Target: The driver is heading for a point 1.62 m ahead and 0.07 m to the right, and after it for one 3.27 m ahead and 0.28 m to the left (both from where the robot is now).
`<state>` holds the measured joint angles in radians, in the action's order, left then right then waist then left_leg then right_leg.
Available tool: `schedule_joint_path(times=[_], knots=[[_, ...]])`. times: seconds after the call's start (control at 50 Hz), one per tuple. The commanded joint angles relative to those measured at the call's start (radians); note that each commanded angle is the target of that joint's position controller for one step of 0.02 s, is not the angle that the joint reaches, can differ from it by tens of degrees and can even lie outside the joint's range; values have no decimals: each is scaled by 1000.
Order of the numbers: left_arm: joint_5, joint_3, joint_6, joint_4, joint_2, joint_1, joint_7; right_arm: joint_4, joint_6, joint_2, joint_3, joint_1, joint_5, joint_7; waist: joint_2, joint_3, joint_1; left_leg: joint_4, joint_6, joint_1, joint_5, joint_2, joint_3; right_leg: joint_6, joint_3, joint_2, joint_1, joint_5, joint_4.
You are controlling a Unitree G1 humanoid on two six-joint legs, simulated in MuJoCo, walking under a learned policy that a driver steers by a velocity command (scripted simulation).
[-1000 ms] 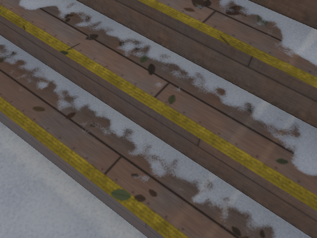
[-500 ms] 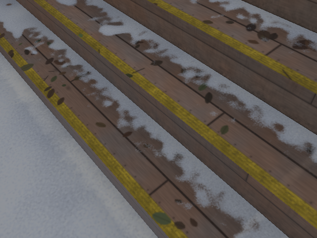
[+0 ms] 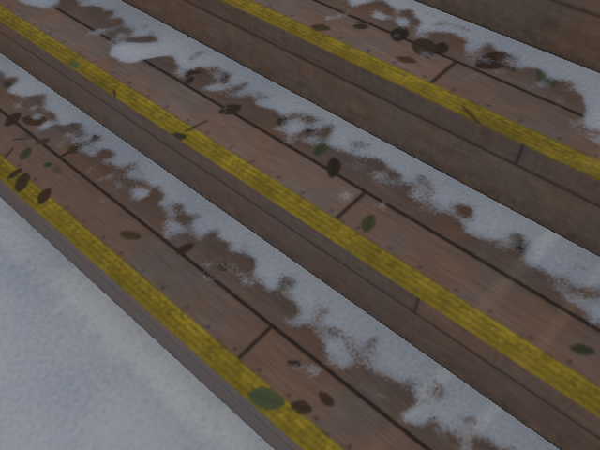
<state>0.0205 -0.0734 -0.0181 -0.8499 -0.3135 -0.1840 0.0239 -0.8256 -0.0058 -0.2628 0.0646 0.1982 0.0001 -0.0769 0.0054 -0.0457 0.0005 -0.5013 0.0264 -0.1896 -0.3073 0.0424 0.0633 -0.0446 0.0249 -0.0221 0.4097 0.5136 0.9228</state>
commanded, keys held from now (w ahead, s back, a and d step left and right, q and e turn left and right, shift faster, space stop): e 0.20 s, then no key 0.80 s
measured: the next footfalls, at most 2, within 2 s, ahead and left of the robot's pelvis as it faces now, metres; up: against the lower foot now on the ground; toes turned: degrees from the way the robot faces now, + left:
right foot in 0.08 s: +0.03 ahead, -0.11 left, +0.00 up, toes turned -5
left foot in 0.56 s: +0.04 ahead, +0.12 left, +0.00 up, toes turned -13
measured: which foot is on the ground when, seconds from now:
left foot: down 0.00-0.08, up 0.10-0.54, down 0.56-1.00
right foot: up 0.00-0.06, down 0.08-1.00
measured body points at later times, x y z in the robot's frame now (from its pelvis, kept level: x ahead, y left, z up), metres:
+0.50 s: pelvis -0.02 -0.02 +0.01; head +0.00 -0.04 +0.46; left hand +0.18 +0.21 -0.09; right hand +0.05 -0.32 -0.12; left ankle +0.00 +0.14 -0.71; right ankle -0.01 -0.11 -0.73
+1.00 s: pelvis +0.00 +0.03 +0.01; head +0.01 +0.03 +0.46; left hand +0.13 +0.27 -0.13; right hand +0.03 -0.23 -0.13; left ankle +0.00 +0.13 -0.73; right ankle -0.01 -0.11 -0.73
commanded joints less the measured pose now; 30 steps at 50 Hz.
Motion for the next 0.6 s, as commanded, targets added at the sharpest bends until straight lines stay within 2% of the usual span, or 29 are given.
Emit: schedule_joint_path(times=[0.02, 0.04, 0.06, 0.08, 0.1, 0.12, 0.14, 0.16, 0.18, 0.2, 0.24, 0.28, 0.34, 0.44, 0.5, 0.54, 0.56, 0.58, 0.6], knots=[[6, -4, 11, 88, -47, 27, -27, 74, 2, -196, 45, -80, 8, -11, -145, 88, -3, 90, -202, 53, 566, 244, -128, 2, 31, -20, -52, -87, -164], [8, -10, 10, 82, -58, -9, -38, 75, -6, -192, 44, -87, 16, -10, -140, 109, -21, 39, -186, 56, 554, 234, -102, 18, 59, 3, -114, -182, -275], [4, -16, 8, 67, -62, -69, -45, 73, -15, -171, 40, -73, 26, -7, -112, 134, -42, -63, -153, 29, 509, 201, -57, 43, 77, 43, -210, -280, -400], [-10, -32, 8, 75, -109, -101, -42, 62, -17, -138, 30, -21, 26, 3, 37, 123, -44, -280, -73, -123, 308, 134, 17, 87, -51, 19, -337, -512, -503], [-31, -57, 13, 115, -258, -108, -26, 110, -18, -37, -2, -18, -40, 13, 347, 127, 9, -602, 40, -438, -358, -2, 34, 236, -520, -311, -458, -1088, -514], [-75, -40, 40, 129, -226, -147, -43, 126, -12, -92, 9, -85, -21, 13, 220, 226, -60, -774, 44, -405, -433, -56, -151, 414, -641, -419, -344, -1050, -568], [-72, -38, 58, 140, -217, -79, -47, 124, -16, -138, 24, -89, 6, 12, 128, 148, -27, -831, 38, -435, -357, -36, -170, 405, -546, -368, -298, -903, -581], [-49, -38, 60, 143, -200, -19, -38, 114, -18, -153, 33, -84, 6, 9, 96, 92, -1, -817, 36, -461, -259, -19, -165, 340, -460, -295, -274, -750, -579], [-29, -30, 51, 151, -174, 21, -24, 98, -18, -157, 38, -92, -2, 2, 55, 77, 6, -786, 40, -469, -186, -9, -166, 285, -420, -247, -266, -644, -579], [-20, -24, 45, 161, -164, 42, -12, 103, -17, -161, 42, -99, -7, 0, 62, 72, 15, -760, 46, -433, -131, -15, -164, 261, -388, -216, -231, -632, -584], [-26, -9, 39, 166, -128, 24, 4, 91, -14, -132, 39, -67, -2, 8, 86, 116, 19, -744, 61, -381, -60, -36, -147, 254, -328, -187, -253, -676, -581], [-29, 1, 39, 163, -99, 2, 12, 92, -13, -106, 33, -73, 2, 9, 94, 130, 7, -649, 74, -368, -37, -35, -140, 253, -298, -176, -293, -692, -577], [-36, 4, 32, 161, -94, -7, 19, 96, -15, -84, 24, -99, 0, 9, 117, 116, -10, -472, 87, -328, -27, -19, -138, 249, -310, -173, -300, -575, -593], [-46, 6, 28, 157, -98, 13, 5, 77, -6, -97, 22, -86, 8, 17, 152, 61, -32, -256, 76, -176, -78, -18, -111, 259, -343, -160, -202, -345, -629], [-41, 14, 28, 147, -79, 29, -1, 57, 10, -96, 20, -61, 11, 25, 143, 57, -26, -100, 54, -107, -59, -20, -103, 254, -375, -160, -206, -366, -607], [-30, 22, 31, 130, -58, 21, -3, 32, 22, -86, 15, -20, 0, 34, 99, 62, 8, 143, 25, 17, 165, -18, -98, 208, -358, -129, -188, -413, -582], [-37, 26, 40, 118, -47, -10, -7, 24, 25, -111, 17, 2, -12, 36, 64, 86, 4, 158, 9, 107, 267, 28, -136, 168, -341, -108, -155, -389, -570], [-53, 27, 52, 118, -41, -39, -17, 21, 24, -170, 26, 18, -19, 34, -41, 106, -31, 95, -29, 164, 450, 100, -192, 130, -275, -49, -110, -331, -521], [-53, 26, 57, 115, -33, -45, -21, 12, 21, -163, 25, -14, -5, 42, -126, 109, -50, 90, -83, 83, 344, 105, -197, 86, -187, 17, -153, -255, -534]])
Over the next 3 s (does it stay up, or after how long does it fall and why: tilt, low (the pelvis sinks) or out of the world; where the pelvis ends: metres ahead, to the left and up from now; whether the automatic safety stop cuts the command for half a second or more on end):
stays up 0.77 0.00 0.19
